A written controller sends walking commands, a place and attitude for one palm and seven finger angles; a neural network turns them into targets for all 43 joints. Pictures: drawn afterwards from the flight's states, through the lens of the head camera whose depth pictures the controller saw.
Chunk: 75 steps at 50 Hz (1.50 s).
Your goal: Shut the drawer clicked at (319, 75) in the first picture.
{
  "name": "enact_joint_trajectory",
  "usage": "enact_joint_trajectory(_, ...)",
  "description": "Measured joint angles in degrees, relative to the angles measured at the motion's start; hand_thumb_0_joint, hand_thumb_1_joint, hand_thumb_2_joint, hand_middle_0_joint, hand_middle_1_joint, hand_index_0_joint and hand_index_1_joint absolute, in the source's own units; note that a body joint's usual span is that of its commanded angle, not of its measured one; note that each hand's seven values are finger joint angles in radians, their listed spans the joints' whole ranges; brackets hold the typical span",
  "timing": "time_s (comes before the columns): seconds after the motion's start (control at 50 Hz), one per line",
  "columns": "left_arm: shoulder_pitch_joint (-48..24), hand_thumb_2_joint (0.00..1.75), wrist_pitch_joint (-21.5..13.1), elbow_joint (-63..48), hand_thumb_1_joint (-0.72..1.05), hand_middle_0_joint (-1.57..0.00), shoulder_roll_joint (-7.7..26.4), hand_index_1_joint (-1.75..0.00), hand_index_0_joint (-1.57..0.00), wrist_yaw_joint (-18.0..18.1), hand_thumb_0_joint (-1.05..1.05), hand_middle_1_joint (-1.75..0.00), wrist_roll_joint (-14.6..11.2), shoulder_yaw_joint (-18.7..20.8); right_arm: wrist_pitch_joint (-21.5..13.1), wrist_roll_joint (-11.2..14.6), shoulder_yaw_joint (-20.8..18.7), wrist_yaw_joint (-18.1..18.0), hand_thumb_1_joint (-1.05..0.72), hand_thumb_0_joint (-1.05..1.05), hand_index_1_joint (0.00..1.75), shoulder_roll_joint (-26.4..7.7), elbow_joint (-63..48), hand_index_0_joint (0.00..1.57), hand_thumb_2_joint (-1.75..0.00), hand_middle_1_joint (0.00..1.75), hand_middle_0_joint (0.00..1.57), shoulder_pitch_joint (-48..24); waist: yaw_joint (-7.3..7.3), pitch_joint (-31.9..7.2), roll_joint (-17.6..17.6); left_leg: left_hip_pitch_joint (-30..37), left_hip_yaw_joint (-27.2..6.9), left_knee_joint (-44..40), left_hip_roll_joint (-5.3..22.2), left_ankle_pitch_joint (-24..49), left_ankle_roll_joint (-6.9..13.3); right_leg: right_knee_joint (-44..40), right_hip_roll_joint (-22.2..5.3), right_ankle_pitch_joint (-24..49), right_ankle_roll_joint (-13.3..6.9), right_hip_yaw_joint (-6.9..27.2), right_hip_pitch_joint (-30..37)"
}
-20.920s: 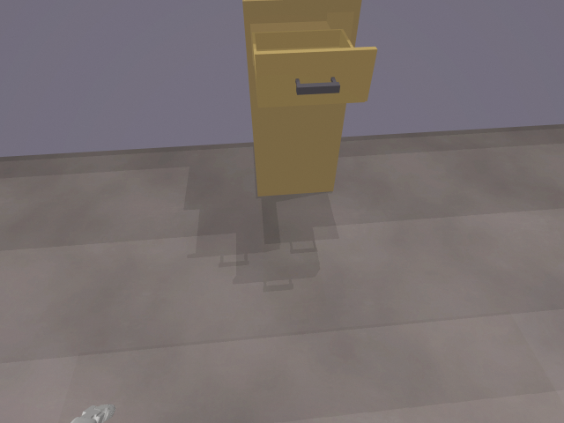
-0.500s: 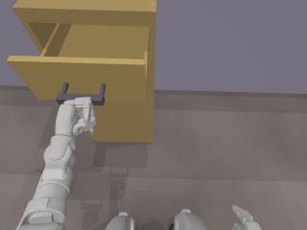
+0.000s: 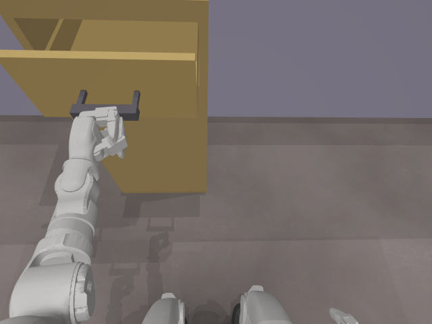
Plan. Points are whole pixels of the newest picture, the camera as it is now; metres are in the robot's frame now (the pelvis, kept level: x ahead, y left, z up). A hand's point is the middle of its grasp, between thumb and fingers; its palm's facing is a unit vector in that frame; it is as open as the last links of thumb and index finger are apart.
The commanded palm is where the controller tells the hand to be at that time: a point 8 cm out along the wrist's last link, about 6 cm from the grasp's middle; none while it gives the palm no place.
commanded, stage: push the drawer shut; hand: left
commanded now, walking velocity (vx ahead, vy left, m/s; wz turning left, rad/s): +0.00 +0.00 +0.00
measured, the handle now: (107, 104) +0.52 +0.20 +0.06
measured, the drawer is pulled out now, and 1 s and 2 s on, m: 0.11 0.00 0.00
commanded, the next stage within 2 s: pull the fist back off the drawer in 1.22 s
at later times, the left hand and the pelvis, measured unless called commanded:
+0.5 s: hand (129, 110) +0.50 +0.16 +0.06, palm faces +0.01 -1.00 -0.04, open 3.3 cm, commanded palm +0.49 +0.21 +0.06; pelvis +0.00 +0.01 -0.01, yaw -2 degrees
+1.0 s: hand (129, 93) +0.55 +0.17 +0.05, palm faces +0.01 -1.00 -0.05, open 3.1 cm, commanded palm +0.55 +0.20 +0.06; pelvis +0.00 +0.01 -0.02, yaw -1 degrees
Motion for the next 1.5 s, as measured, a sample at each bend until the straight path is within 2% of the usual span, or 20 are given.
enact_joint_trajectory(0.32,-11.63,0.92,-0.3,10.61,0.77,-1.39,4.98,-1.6,-1.4,1.08,0.01,-1.6,2.68,4.15,1.58,-1.23,0.54,0.67,-0.9,0.01,0.3,-0.49,-0.04,0.2,-0.9,0.3,0.2,2.17,-3.41,-0.33,0.23,-5.69,0.18,2.75,0.55,-0.27,0.37,1.69,0.47,0.57,0.15,0.32,-5.46)
enact_joint_trajectory(0.6,-15.48,0.93,-0.31,14.17,0.79,-1.39,6.36,-1.6,-1.4,2.76,0.05,-1.6,4.66,5.99,3.85,-2.09,0.61,1.55,-0.9,0.01,0.3,-0.51,-0.04,0.2,-0.9,0.3,0.2,4.53,-4.77,-0.57,0.6,-6.46,0.33,2.82,0.86,-0.79,0.59,1.24,0.85,0.51,0.43,0.53,-6.13)
enact_joint_trajectory(0.88,-23.69,0.93,1.06,18.72,0.78,-1.4,11.29,-1.6,-1.4,3.18,0.05,-1.6,7.17,7.59,4.35,-3.09,1.37,1.57,-0.9,0.01,0.3,-0.76,-0.75,0.2,-0.9,0.3,0.2,3.8,-7.22,-0.2,0.76,-11.2,-0.5,4.82,1.13,-1.15,0.58,2.32,1.08,0.46,0.36,-0.16,-10.22)
enact_joint_trajectory(0.96,-24.18,0.95,0.98,19.34,0.73,-1.39,11.91,-1.6,-1.4,2.09,0.03,-1.6,7.61,8.08,4.8,-3.33,1.53,1.72,-0.9,0.01,0.3,-0.77,-0.73,0.2,-0.9,0.3,0.2,4.66,-7.14,-0.39,0.94,-11.91,-0.85,5.13,1.23,-1.23,0.55,2.3,1.18,0.47,0.34,-0.48,-10.66)
enact_joint_trajectory(1.08,-26.46,0.95,2.0,21.58,0.66,-1.39,13.6,-1.6,-1.4,2.15,0.01,-1.6,7.95,7.02,4.79,-3.33,2.01,1.69,-0.9,0.01,0.3,-0.53,-0.23,0.2,-0.9,0.3,0.2,5.19,-7.75,-0.4,0.88,-13.03,-1.73,5.88,1.28,-1.13,0.49,2.37,1.24,0.66,0.24,-1.29,-11.13)
enact_joint_trajectory(1.34,-31.56,0.95,3.73,24.11,0.59,-1.39,16.61,-1.6,-1.4,3.01,0.03,-1.6,7.75,4.09,2.11,-3.52,3.07,0.99,-0.9,0.01,0.3,-1.08,0.66,0.2,-0.9,0.3,0.2,5.91,-9.34,-0.34,0.92,-17.14,-2.55,7.56,0.86,-0.01,0.8,3.19,0.85,1.92,0.32,-1.98,-14.43)
enact_joint_trajectory(1.5,-33.07,0.95,4.8,25.03,0.6,-1.39,17.36,-1.6,-1.4,3.31,0.05,-1.6,8.7,4.45,1.01,-3.82,3.47,1.15,-0.9,0.01,0.3,-1.27,0.46,0.2,-0.9,0.3,0.2,6.8,-10.03,-0.33,1.04,-18.1,-2.44,7.9,0.75,0.47,1.11,3.25,0.95,2.58,0.53,-1.63,-15.29)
